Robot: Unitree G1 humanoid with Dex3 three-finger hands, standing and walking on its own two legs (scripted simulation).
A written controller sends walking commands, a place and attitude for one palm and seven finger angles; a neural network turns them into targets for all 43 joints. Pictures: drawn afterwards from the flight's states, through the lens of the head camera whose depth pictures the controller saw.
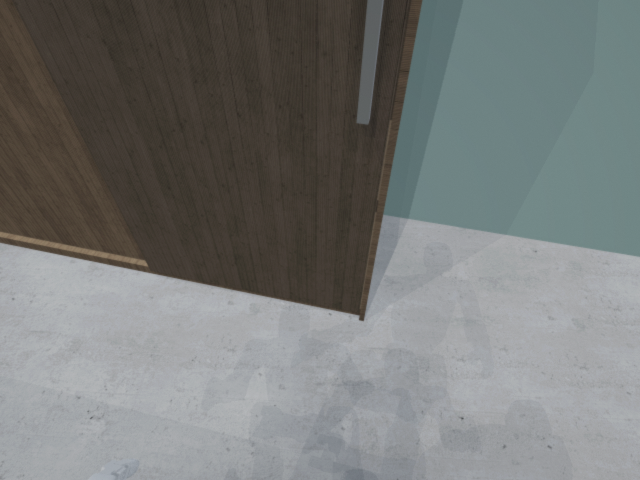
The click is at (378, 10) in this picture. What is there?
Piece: wardrobe's sliding door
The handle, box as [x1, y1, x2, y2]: [356, 0, 383, 124]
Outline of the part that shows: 383,0 367,0 356,122 367,124 369,119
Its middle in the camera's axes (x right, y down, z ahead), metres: +0.09 -0.36 +0.67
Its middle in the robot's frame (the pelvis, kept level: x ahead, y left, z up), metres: +0.77 -0.04 +0.22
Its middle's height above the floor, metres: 0.99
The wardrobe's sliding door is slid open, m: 0.00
